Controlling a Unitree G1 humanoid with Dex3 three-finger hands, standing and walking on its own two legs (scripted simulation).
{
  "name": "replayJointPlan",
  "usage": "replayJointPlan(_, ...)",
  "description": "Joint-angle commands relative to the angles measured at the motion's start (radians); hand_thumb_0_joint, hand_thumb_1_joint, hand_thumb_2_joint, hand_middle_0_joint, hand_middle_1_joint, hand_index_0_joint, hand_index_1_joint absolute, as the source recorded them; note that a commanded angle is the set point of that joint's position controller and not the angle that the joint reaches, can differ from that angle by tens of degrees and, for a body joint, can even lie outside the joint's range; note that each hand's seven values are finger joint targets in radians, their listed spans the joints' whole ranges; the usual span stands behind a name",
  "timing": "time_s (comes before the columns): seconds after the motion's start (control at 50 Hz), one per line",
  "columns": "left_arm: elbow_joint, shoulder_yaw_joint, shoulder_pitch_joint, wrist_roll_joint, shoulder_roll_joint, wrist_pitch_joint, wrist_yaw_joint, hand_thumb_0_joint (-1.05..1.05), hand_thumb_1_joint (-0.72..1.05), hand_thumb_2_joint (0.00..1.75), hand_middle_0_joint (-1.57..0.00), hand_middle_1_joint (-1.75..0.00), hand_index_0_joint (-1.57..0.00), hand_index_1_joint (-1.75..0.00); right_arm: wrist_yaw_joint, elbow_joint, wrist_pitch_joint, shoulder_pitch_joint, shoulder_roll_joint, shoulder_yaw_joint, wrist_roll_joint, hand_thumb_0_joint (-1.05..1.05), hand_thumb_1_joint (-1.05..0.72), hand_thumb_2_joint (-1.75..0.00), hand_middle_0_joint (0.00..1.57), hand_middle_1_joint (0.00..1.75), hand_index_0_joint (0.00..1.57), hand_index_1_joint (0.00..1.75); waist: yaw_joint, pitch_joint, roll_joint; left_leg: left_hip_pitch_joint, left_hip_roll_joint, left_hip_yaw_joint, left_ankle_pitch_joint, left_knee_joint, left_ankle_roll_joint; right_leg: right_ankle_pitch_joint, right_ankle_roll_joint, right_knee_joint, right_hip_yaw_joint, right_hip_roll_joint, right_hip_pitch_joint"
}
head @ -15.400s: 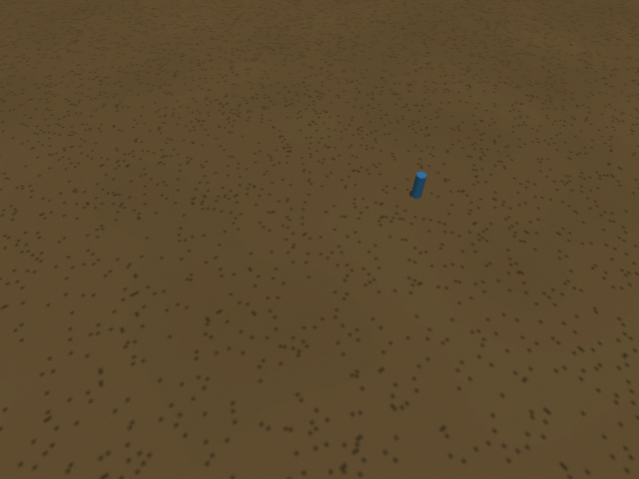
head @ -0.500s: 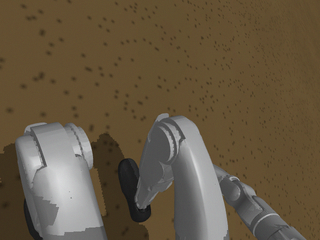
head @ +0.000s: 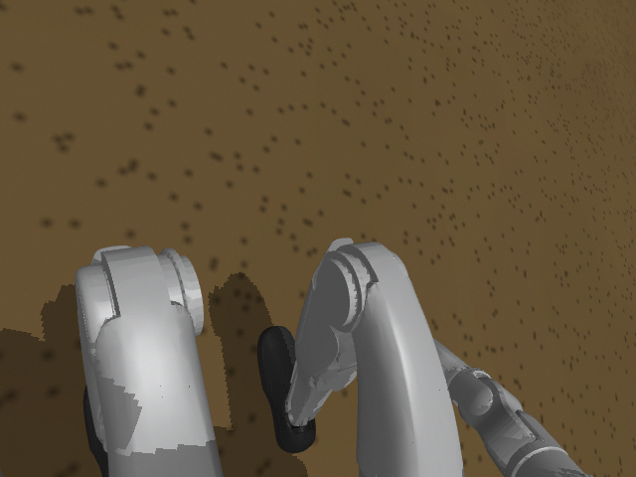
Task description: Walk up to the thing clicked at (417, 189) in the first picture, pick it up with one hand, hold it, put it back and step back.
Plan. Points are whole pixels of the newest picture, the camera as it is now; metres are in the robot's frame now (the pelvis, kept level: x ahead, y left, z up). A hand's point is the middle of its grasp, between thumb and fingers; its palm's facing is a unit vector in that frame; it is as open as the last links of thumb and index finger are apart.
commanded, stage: settle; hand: left
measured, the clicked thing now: out of the picture +0.33 +0.34 -0.17
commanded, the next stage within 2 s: lift in 1.40 s
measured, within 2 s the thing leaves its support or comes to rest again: neither
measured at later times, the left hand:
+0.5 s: hand out of the picture +0.31 +0.32 -0.03, palm faces +0.44 -0.90 -0.04, open 5.8 cm
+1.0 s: hand out of the picture +0.32 +0.31 +0.03, palm faces +0.43 -0.90 -0.02, open 5.8 cm
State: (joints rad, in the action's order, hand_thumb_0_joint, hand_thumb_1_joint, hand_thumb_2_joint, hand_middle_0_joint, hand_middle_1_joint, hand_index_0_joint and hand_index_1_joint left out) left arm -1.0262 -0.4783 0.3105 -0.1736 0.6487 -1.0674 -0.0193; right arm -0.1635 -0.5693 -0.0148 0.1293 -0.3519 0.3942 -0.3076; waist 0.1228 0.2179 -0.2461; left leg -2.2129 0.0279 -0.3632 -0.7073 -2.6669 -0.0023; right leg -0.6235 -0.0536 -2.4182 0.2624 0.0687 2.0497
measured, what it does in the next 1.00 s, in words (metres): rises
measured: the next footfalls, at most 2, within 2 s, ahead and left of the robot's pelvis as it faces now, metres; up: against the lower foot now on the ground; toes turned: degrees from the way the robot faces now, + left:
none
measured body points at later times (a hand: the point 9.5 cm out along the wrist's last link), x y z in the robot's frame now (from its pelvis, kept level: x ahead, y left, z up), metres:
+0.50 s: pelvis +0.01 -0.02 +0.04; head +0.19 +0.12 +0.43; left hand +0.29 +0.36 -0.02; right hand +0.27 -0.22 -0.05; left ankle +0.08 +0.12 -0.25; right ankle +0.14 -0.12 -0.25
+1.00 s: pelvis +0.03 -0.02 +0.06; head +0.21 +0.07 +0.46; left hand +0.29 +0.36 +0.03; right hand +0.28 -0.23 -0.05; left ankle +0.08 +0.12 -0.25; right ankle +0.14 -0.12 -0.25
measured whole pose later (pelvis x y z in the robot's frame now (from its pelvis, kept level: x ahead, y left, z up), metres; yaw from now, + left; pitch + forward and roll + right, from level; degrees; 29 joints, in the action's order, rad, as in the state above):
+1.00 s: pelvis +0.03 -0.02 +0.06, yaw +9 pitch +30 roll -6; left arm -0.65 -0.42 0.30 -0.26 0.34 -0.67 -0.24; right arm -0.07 -0.65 0.00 0.02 -0.30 0.02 -0.06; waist 0.02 -0.10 -0.03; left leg -2.20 0.04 -0.13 -0.71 -2.38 0.02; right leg -0.70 0.00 -2.31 0.09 0.00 2.14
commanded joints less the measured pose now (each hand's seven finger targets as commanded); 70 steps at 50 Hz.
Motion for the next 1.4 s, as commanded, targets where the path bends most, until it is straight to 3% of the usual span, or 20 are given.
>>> replayJointPlan(0.0,0.245,0.038,0.112,-0.007,0.069,-0.010,-0.011,0.00,0.53,1.34,-1.32,-1.38,-1.30,-1.41,0.022,0.033,0.005,-0.006,-0.329,-0.180,0.032,0.00,-0.88,-0.90,0.20,0.30,0.20,0.30,0.058,-0.562,0.574,0.382,0.040,0.103,0.030,0.431,0.034,0.128,0.075,0.153,0.058,0.026,-0.143)
replayJointPlan(0.08,0.307,0.071,0.106,-0.018,0.007,0.046,-0.020,0.00,0.49,1.34,-1.35,-1.41,-1.33,-1.44,0.021,0.037,0.003,-0.014,-0.315,-0.222,0.065,0.00,-0.88,-0.90,0.20,0.30,0.20,0.30,0.027,-0.574,0.552,0.372,0.036,0.105,-0.021,0.477,0.029,0.082,0.079,0.161,0.047,0.017,-0.093)
replayJointPlan(0.12,0.352,0.062,0.106,-0.024,0.004,0.071,-0.017,0.00,0.48,1.32,-1.33,-1.39,-1.31,-1.42,0.023,0.034,0.005,-0.033,-0.296,-0.239,0.085,0.00,-0.88,-0.90,0.20,0.30,0.20,0.30,0.003,-0.610,0.536,0.374,0.030,0.120,-0.034,0.482,0.022,0.071,0.080,0.184,0.031,0.015,-0.104)
replayJointPlan(0.2,0.421,0.086,0.074,-0.028,-0.040,0.117,-0.033,0.00,0.49,1.33,-1.36,-1.42,-1.35,-1.45,0.030,0.036,0.006,-0.038,-0.274,-0.280,0.114,0.00,-0.88,-0.90,0.20,0.30,0.20,0.30,-0.021,-0.642,0.510,0.358,0.020,0.150,-0.066,0.511,0.012,0.038,0.083,0.214,0.003,0.011,-0.102)
replayJointPlan(0.22,0.436,0.099,0.095,-0.025,-0.047,0.124,-0.036,0.00,0.50,1.34,-1.35,-1.41,-1.34,-1.44,0.032,0.029,0.006,-0.042,-0.267,-0.286,0.121,0.00,-0.88,-0.90,0.20,0.30,0.20,0.30,-0.016,-0.644,0.507,0.348,0.019,0.154,-0.069,0.516,0.011,0.033,0.084,0.215,-0.002,0.009,-0.098)
replayJointPlan(0.24,0.465,0.073,0.098,-0.029,-0.029,0.131,-0.036,0.00,0.47,1.33,-1.36,-1.41,-1.34,-1.44,0.036,0.032,0.006,-0.046,-0.260,-0.296,0.128,0.00,-0.88,-0.90,0.20,0.30,0.20,0.30,-0.031,-0.673,0.503,0.363,0.017,0.166,-0.044,0.512,0.009,0.049,0.086,0.225,-0.013,0.010,-0.110)
replayJointPlan(0.28,0.503,0.085,0.127,-0.035,-0.043,0.146,-0.040,0.00,0.46,1.31,-1.35,-1.40,-1.33,-1.43,0.039,0.010,0.006,-0.066,-0.243,-0.310,0.139,0.00,-0.88,-0.90,0.20,0.30,0.20,0.30,-0.035,-0.698,0.511,0.356,0.012,0.186,-0.018,0.505,0.006,0.060,0.090,0.229,-0.030,0.008,-0.116)
replayJointPlan(0.32,0.485,0.052,0.087,-0.043,-0.033,0.162,-0.043,0.00,0.45,1.30,-1.36,-1.40,-1.35,-1.43,0.045,0.023,0.009,-0.063,-0.231,-0.318,0.152,0.00,-0.88,-0.90,0.20,0.30,0.20,0.30,-0.049,-0.717,0.477,0.341,0.007,0.200,-0.005,0.504,0.000,0.056,0.090,0.240,-0.040,0.006,-0.131)
replayJointPlan(0.44,0.535,0.080,0.133,-0.060,-0.073,0.186,-0.096,0.00,0.47,1.29,-1.36,-1.40,-1.34,-1.42,0.056,0.001,0.010,-0.093,-0.207,-0.360,0.176,0.00,-0.89,-0.90,0.20,0.30,0.20,0.30,-0.057,-0.792,0.436,0.342,0.000,0.236,0.014,0.505,-0.009,0.050,0.090,0.275,-0.078,-0.001,-0.169)
replayJointPlan(0.52,0.482,0.053,0.080,-0.081,-0.074,0.215,-0.139,0.00,0.46,1.26,-1.33,-1.36,-1.32,-1.38,0.064,-0.002,0.010,-0.106,-0.183,-0.370,0.195,0.00,-0.89,-0.90,0.20,0.30,0.20,0.30,-0.078,-0.842,0.366,0.320,-0.004,0.259,0.065,0.489,-0.017,0.077,0.083,0.296,-0.106,-0.009,-0.218)
replayJointPlan(0.54,0.535,0.050,0.118,-0.094,-0.079,0.217,-0.154,0.00,0.49,1.25,-1.33,-1.35,-1.32,-1.37,0.067,-0.002,0.010,-0.118,-0.198,-0.387,0.199,0.00,-0.89,-0.90,0.20,0.30,0.20,0.30,-0.076,-0.867,0.382,0.338,-0.005,0.261,0.081,0.492,-0.015,0.092,0.084,0.290,-0.105,-0.011,-0.228)
replayJointPlan(0.62,0.518,0.014,0.078,-0.103,-0.071,0.260,-0.174,0.00,0.51,1.25,-1.32,-1.34,-1.31,-1.36,0.077,0.003,0.011,-0.124,-0.176,-0.394,0.220,0.00,-0.88,-0.90,0.20,0.30,0.20,0.30,-0.109,-0.897,0.373,0.358,-0.004,0.272,0.116,0.517,-0.012,0.102,0.087,0.292,-0.115,-0.020,-0.240)
replayJointPlan(0.7,0.579,0.017,0.103,-0.115,-0.099,0.285,-0.186,0.00,0.52,1.26,-1.34,-1.36,-1.33,-1.38,0.086,0.007,0.010,-0.139,-0.179,-0.421,0.235,0.00,-0.89,-0.90,0.20,0.30,0.20,0.30,-0.106,-0.923,0.378,0.385,-0.005,0.279,0.129,0.536,-0.011,0.106,0.090,0.307,-0.123,-0.025,-0.244)
replayJointPlan(0.84,0.569,0.007,0.119,-0.105,-0.108,0.327,-0.210,0.00,0.51,1.24,-1.31,-1.32,-1.30,-1.34,0.098,-0.006,-0.002,-0.168,-0.155,-0.442,0.247,0.00,-0.89,-0.90,0.20,0.30,0.20,0.30,-0.105,-0.915,0.334,0.375,-0.003,0.296,0.135,0.548,-0.019,0.105,0.086,0.349,-0.150,-0.029,-0.268)
replayJointPlan(0.94,0.582,0.000,0.146,-0.102,-0.113,0.328,-0.216,0.00,0.54,1.25,-1.31,-1.33,-1.30,-1.34,0.106,-0.001,-0.013,-0.166,-0.151,-0.450,0.247,0.00,-0.89,-0.90,0.20,0.30,0.20,0.30,-0.106,-0.914,0.338,0.400,-0.004,0.298,0.117,0.567,-0.019,0.079,0.088,0.364,-0.150,-0.032,-0.252)
replayJointPlan(0.98,0.576,0.005,0.138,-0.095,-0.116,0.331,-0.215,0.00,0.54,1.25,-1.32,-1.33,-1.31,-1.35,0.107,0.002,-0.018,-0.157,-0.141,-0.446,0.251,0.00,-0.89,-0.90,0.20,0.30,0.20,0.30,-0.122,-0.921,0.355,0.424,-0.004,0.299,0.113,0.589,-0.015,0.065,0.094,0.362,-0.150,-0.032,-0.237)
replayJointPlan(1.08,0.546,0.010,0.151,-0.087,-0.135,0.339,-0.219,0.00,0.56,1.25,-1.30,-1.31,-1.29,-1.33,0.111,-0.004,-0.024,-0.163,-0.143,-0.457,0.250,0.00,-0.89,-0.90,0.20,0.30,0.20,0.30,-0.112,-0.899,0.351,0.440,-0.006,0.301,0.084,0.613,-0.016,0.036,0.095,0.380,-0.150,-0.033,-0.214)
replayJointPlan(1.12,0.559,0.000,0.166,-0.081,-0.123,0.340,-0.212,0.00,0.55,1.25,-1.29,-1.31,-1.28,-1.32,0.112,-0.008,-0.026,-0.170,-0.141,-0.460,0.251,0.00,-0.89,-0.90,0.20,0.30,0.20,0.30,-0.123,-0.908,0.353,0.452,-0.006,0.305,0.093,0.623,-0.015,0.042,0.096,0.385,-0.155,-0.036,-0.228)
replayJointPlan(1.26,0.534,0.024,0.200,-0.070,-0.148,0.348,-0.211,0.00,0.57,1.26,-1.29,-1.31,-1.28,-1.32,0.117,-0.025,-0.027,-0.189,-0.132,-0.466,0.251,0.00,-0.89,-0.90,0.20,0.30,0.20,0.30,-0.110,-0.897,0.333,0.446,-0.010,0.314,0.087,0.636,-0.020,0.034,0.095,0.409,-0.163,-0.038,-0.235)
replayJointPlan(1.38,0.527,0.007,0.215,-0.068,-0.135,0.344,-0.209,0.00,0.57,1.25,-1.26,-1.29,-1.26,-1.30,0.119,-0.021,-0.030,-0.201,-0.130,-0.467,0.255,0.00,-0.88,-0.90,0.20,0.30,0.20,0.30,-0.116,-0.923,0.325,0.473,-0.011,0.315,0.107,0.650,-0.018,0.044,0.096,0.418,-0.166,-0.040,-0.255)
